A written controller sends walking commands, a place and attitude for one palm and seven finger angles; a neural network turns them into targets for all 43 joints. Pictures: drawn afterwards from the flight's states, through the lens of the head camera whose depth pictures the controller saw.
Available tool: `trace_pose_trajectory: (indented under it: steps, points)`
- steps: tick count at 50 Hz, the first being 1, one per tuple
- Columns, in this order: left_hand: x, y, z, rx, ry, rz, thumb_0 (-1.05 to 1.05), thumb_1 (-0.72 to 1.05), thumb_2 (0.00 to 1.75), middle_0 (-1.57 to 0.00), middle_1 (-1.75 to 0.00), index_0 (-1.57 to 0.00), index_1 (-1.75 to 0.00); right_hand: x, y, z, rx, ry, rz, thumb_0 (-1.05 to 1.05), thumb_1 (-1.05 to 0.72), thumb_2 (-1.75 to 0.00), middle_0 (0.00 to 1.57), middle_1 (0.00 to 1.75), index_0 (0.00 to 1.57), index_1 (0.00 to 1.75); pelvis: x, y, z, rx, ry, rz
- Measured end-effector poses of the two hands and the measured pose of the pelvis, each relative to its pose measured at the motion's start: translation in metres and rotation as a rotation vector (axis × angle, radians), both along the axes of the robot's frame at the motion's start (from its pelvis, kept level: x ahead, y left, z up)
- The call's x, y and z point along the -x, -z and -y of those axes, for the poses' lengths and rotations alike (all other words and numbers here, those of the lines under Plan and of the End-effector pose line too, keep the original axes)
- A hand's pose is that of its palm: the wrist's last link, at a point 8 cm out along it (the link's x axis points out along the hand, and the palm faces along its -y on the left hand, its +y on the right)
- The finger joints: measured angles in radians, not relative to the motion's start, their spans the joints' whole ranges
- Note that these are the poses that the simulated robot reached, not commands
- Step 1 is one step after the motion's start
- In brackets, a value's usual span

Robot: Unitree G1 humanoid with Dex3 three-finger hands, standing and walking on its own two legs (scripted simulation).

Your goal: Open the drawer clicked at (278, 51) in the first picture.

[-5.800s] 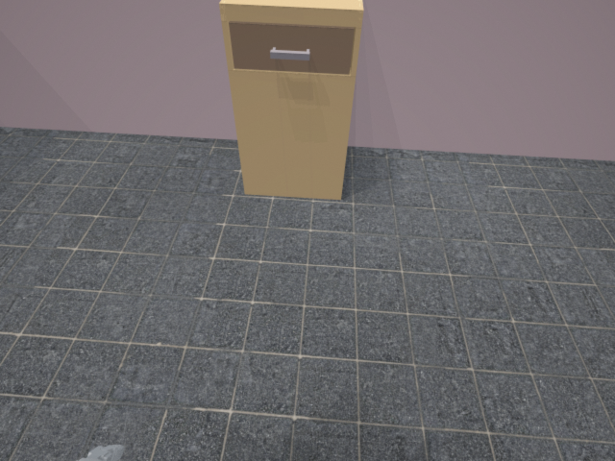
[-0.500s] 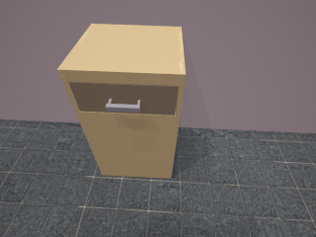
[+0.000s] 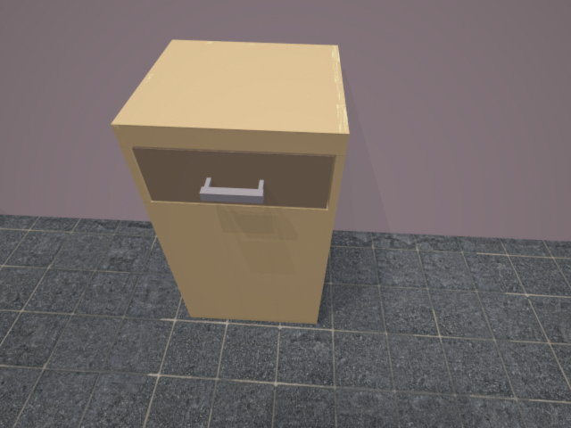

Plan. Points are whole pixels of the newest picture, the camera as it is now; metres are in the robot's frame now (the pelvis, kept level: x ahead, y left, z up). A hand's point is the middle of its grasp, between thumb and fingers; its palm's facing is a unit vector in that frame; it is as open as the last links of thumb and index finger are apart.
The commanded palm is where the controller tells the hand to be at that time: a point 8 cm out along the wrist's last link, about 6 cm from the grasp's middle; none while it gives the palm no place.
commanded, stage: look again from close up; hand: left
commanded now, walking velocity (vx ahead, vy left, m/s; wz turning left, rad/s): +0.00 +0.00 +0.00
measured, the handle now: (233, 188) +0.61 +0.15 -0.05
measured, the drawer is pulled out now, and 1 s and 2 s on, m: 0.00 0.00 0.00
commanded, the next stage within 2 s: shuffle to correct the standing spot in 0.24 s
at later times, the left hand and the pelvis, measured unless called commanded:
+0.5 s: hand out of the picture +0.01 +0.18 -0.18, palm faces +0.01 -0.99 -0.16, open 7.4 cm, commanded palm none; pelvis +0.02 +0.01 +0.00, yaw -1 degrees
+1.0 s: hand out of the picture +0.03 +0.11 -0.18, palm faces +0.06 -0.99 -0.14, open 7.4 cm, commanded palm none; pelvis +0.11 -0.03 -0.01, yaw -3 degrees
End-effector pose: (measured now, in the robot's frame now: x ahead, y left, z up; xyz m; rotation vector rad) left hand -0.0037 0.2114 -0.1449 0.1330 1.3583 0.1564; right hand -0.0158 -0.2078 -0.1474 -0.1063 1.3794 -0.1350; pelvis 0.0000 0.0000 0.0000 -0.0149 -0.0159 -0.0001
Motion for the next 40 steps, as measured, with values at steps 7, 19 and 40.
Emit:
trace_pose_trajectory:
  steps: [7, 19, 40]
  points:
    - [-0.02, -0.004, -0.02, -0.021, 0.005, 0.037, 0.01, 0.92, 0.9, -0.2, -0.3, -0.2, -0.29, -0.017, -0.004, -0.001, 0.023, -0.013, 0.017, 0.02, -0.93, -0.9, 0.2, 0.3, 0.2, 0.3, -0.008, -0.002, -0.01, -0.011, 0.008, -0.003]
    - [-0.018, 0.0, -0.019, 0.013, 0.006, -0.023, 0.01, 0.91, 0.9, -0.2, -0.3, -0.2, -0.29, -0.035, -0.012, 0.0, 0.052, -0.025, 0.015, 0.01, -0.92, -0.9, 0.2, 0.3, 0.2, 0.3, -0.017, -0.004, -0.016, -0.014, 0.011, -0.013]
    - [-0.023, -0.006, 0.029, -0.002, -0.051, -0.098, 0.0, 0.91, 0.9, -0.2, -0.3, -0.2, -0.29, -0.084, -0.003, 0.047, 0.024, -0.01, -0.032, 0.01, -0.91, -0.9, 0.2, 0.3, 0.2, 0.3, -0.07, -0.001, 0.033, -0.03, 0.02, -0.044]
